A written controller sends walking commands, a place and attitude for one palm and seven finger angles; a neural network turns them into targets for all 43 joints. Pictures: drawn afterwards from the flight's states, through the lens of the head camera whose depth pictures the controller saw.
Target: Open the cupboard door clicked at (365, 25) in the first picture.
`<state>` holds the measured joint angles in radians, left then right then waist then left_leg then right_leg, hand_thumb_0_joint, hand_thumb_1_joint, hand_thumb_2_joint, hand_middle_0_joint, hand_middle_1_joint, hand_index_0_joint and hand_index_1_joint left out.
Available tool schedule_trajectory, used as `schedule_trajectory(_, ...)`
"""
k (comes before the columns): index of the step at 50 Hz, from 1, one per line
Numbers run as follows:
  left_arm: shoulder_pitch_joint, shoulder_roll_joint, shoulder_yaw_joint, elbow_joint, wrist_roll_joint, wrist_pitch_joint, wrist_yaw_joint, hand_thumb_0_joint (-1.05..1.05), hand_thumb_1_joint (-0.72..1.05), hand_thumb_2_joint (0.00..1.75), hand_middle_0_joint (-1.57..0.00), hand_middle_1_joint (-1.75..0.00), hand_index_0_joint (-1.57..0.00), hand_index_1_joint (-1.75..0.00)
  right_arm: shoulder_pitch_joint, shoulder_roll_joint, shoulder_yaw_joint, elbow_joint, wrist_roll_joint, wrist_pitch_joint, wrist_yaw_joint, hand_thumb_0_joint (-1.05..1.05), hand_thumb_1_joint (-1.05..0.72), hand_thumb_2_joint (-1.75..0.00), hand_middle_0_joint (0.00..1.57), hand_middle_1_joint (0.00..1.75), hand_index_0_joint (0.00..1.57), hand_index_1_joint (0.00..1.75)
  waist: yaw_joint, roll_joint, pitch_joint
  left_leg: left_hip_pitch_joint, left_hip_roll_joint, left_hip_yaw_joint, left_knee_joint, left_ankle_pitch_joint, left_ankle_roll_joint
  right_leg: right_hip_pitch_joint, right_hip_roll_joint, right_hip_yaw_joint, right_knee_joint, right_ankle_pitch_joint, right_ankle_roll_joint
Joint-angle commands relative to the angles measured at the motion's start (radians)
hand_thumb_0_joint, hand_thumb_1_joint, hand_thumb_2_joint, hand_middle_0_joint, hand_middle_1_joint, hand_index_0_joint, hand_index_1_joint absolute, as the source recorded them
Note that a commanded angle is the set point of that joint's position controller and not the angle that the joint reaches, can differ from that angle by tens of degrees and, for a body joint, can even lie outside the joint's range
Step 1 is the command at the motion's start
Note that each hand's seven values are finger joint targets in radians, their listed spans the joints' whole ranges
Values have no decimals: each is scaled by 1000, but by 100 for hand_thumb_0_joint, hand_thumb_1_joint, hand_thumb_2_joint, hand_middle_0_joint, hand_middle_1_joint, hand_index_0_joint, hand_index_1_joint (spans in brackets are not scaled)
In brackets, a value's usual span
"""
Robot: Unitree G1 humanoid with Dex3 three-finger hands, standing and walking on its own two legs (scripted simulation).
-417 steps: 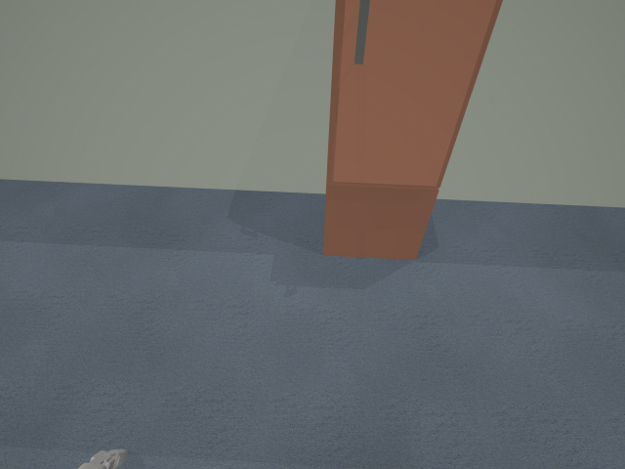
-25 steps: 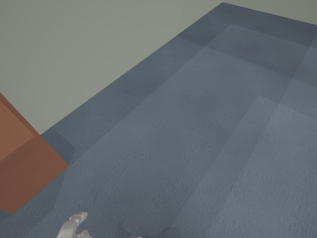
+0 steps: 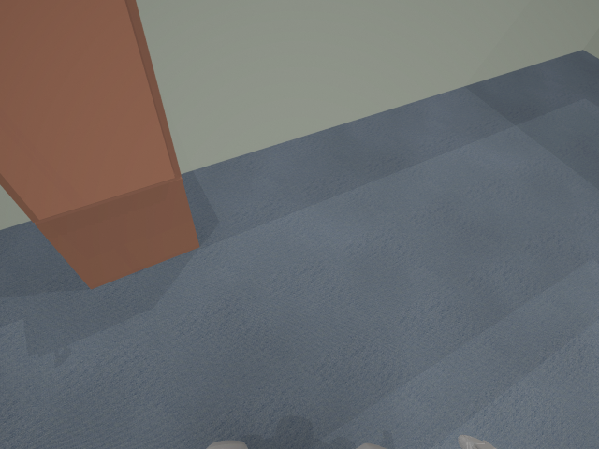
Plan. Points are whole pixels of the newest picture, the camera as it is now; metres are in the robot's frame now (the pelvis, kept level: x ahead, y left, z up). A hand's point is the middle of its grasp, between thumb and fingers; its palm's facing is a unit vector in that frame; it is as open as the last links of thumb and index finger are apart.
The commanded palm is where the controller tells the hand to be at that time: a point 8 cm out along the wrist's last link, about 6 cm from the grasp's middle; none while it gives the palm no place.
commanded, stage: turn to face it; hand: left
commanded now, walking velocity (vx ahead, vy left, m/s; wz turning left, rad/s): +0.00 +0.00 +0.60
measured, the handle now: out of the picture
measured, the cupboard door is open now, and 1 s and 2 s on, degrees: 0 0 0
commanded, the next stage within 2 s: take the last steps up to it in 0.72 s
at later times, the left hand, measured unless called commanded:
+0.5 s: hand out of the picture +0.08 +0.19 -0.12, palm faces +0.27 -0.91 -0.30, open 7.4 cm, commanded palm none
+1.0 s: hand out of the picture -0.11 +0.18 -0.16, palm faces +0.51 -0.83 -0.22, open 7.4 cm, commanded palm none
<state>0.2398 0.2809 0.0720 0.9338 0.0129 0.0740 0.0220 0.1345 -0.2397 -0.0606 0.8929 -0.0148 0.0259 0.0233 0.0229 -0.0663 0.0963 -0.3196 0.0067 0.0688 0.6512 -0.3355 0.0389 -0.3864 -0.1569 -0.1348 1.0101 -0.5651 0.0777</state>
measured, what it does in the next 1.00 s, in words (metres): steps on the spot, turning left: right foot, then left foot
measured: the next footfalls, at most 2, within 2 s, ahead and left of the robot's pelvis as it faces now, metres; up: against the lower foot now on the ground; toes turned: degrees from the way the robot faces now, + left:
right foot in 0.42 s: +0.07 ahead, -0.14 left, +0.00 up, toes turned +12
left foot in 0.84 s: -0.03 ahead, +0.10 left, +0.00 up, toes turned +30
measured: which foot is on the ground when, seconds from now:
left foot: down 0.00-0.42, up 0.44-0.82, down 0.84-1.00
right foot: up 0.00-0.40, down 0.42-0.86, up 0.88-1.00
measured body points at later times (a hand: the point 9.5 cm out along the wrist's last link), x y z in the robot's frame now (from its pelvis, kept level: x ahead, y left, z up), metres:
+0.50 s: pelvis +0.01 -0.04 +0.01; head +0.04 -0.07 +0.46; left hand +0.06 +0.23 -0.10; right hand +0.12 -0.28 -0.15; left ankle -0.02 +0.09 -0.68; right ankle +0.03 -0.15 -0.72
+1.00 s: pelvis -0.01 +0.00 +0.02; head -0.02 +0.02 +0.46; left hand -0.14 +0.23 -0.15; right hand +0.19 -0.17 -0.11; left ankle -0.07 +0.08 -0.72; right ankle +0.02 -0.14 -0.65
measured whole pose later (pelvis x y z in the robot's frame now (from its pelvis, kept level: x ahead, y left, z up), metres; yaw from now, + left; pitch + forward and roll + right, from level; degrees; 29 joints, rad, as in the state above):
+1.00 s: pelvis -0.01 +0.00 +0.02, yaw +27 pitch -2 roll -1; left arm 0.31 0.25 0.06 1.04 0.02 0.06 0.00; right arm 0.17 -0.18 -0.02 0.95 -0.02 0.00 -0.01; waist 0.04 -0.03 0.03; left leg -0.18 0.01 0.05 0.49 -0.29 0.03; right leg -0.41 -0.10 -0.09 1.06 -0.45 0.04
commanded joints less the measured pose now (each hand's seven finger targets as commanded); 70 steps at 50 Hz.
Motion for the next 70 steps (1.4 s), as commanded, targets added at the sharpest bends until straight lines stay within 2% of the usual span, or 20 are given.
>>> schedule_trajectory(1,-100,67,17,-123,2,-43,-9,0,90,90,-20,-30,-20,-30,70,-198,-43,-44,-8,-12,-34,0,-90,-90,20,30,20,30,-63,257,-114,184,251,-318,-282,581,121,-191,14,121,176,104,12)
schedule_trajectory(13,-147,54,9,-158,-2,-47,-1,0,90,90,-20,-30,-20,-30,104,-197,-54,-45,-11,-6,-27,0,-90,-90,20,30,20,30,-71,230,-134,190,205,-436,-288,478,142,-107,88,138,-101,122,24)
schedule_trajectory(18,-49,53,6,-146,-13,-64,5,0,90,90,-20,-30,-20,-30,55,-192,-61,-62,-8,1,-25,0,-90,-90,20,30,20,30,-22,216,-177,84,149,-466,-194,542,102,143,143,112,-433,237,4)
schedule_trajectory(20,27,121,22,-132,-2,-85,13,0,90,90,-20,-30,-20,-30,68,-126,-52,-67,7,0,-18,0,-90,-90,20,30,20,30,14,38,-223,-120,40,-373,-34,248,-2,420,-15,235,-697,390,-34)
schedule_trajectory(21,36,212,38,-133,13,-90,20,0,90,90,-20,-30,-20,-30,79,-60,-41,-92,8,-2,-16,0,-90,-90,20,30,20,30,18,-257,-209,-308,-111,-167,207,-207,-84,480,-293,513,-726,533,-151)
schedule_trajectory(22,37,210,33,-140,7,-83,22,0,90,90,-20,-30,-20,-30,55,-120,-56,-95,-2,6,-20,0,-90,-90,20,30,20,30,22,-169,-188,-272,-66,-183,397,-280,-79,331,-362,502,-716,594,-231)
schedule_trajectory(23,-27,159,29,-151,7,-83,25,0,90,90,-20,-30,-20,-30,64,-119,-61,-85,-3,16,-16,0,-90,-90,20,30,20,30,-15,-71,-148,-257,-42,-197,492,-216,-77,262,-313,411,-715,564,-242)
schedule_trajectory(27,-96,85,3,-152,6,-87,14,0,90,90,-20,-30,-20,-30,99,-86,-51,-25,-9,35,3,0,-90,-90,20,30,20,30,-53,-106,-56,-250,-4,-123,590,-44,-101,182,-149,179,-690,554,-175)
schedule_trajectory(37,74,143,24,-56,22,-79,11,0,90,90,-20,-30,-20,-30,-20,-42,-11,-30,7,16,-5,0,-90,-90,20,30,20,30,31,-165,-112,-87,-6,-3,120,-126,-96,305,-179,121,-595,818,-208)
schedule_trajectory(40,53,141,27,-37,13,-74,12,0,90,90,-20,-30,-20,-30,61,-51,-8,3,7,-1,-13,0,-90,-90,20,30,20,30,-15,-136,-158,86,-14,19,-147,53,-82,278,-155,70,-490,821,-148)
schedule_trajectory(41,45,120,20,-37,0,-69,11,0,90,90,-20,-30,-20,-30,105,-86,-13,19,4,-12,-14,0,-90,-90,20,30,20,30,-43,-39,-182,223,23,-13,-270,210,-68,194,-119,32,-396,722,-102)
schedule_trajectory(43,41,6,-15,-70,-5,-61,4,0,90,90,-20,-30,-20,-30,180,-234,-39,31,-2,-18,-24,0,-90,-90,20,30,20,30,-70,384,-229,389,370,-401,-310,631,105,-117,49,15,-92,-75,-6)
schedule_trajectory(44,9,26,-10,-71,3,-55,4,0,90,90,-20,-30,-20,-30,183,-228,-37,40,-11,-11,-25,0,-90,-90,20,30,20,30,-83,310,-194,324,395,-376,-330,412,162,-121,43,50,13,-88,-26)
schedule_trajectory(49,0,16,-8,13,18,-67,-35,0,90,90,-20,-30,-20,-30,128,-113,-2,51,-8,-47,-44,0,-90,-90,20,30,20,30,-46,224,-26,199,234,-279,-452,50,106,-195,39,81,115,193,-29)
schedule_trajectory(57,-46,-26,-19,7,15,-76,-38,0,90,90,-20,-30,-20,-30,235,-94,-10,104,-7,-69,-46,0,-90,-90,20,30,20,30,-56,188,18,210,252,-272,-493,21,149,-187,31,71,-114,232,-14)
schedule_trajectory(62,-53,-47,-18,6,10,-93,-42,0,90,90,-20,-30,-20,-30,240,-94,-12,132,-13,-68,-45,0,-90,-90,20,30,20,30,-46,200,11,150,248,-253,-432,56,141,-12,69,33,-356,235,-27)
schedule_trajectory(64,56,-41,-9,48,12,-106,-40,0,90,90,-20,-30,-20,-30,228,-80,-7,147,-11,-67,-45,0,-90,-90,20,30,20,30,10,138,-34,66,203,-207,-305,46,95,200,99,16,-498,328,-33)
schedule_trajectory(65,149,-9,-1,84,16,-117,-35,0,90,90,-20,-30,-20,-30,228,-57,-3,151,-6,-70,-43,0,-90,-90,20,30,20,30,47,60,-66,-13,138,-151,-164,11,56,353,71,62,-571,326,-46)
schedule_trajectory(67,330,144,26,128,13,-129,-16,0,90,90,-20,-30,-20,-30,202,3,9,97,1,-71,-30,0,-90,-90,20,30,20,30,107,-275,-105,-325,-14,-17,329,-277,-8,511,-308,605,-827,56,-194)
schedule_trajectory(70,171,52,11,98,5,-129,-5,0,90,90,-20,-30,-20,-30,159,-19,-12,114,-9,-55,-17,0,-90,-90,20,30,20,30,40,-111,36,-353,83,-92,532,-53,-6,240,-270,529,-911,-159,-201)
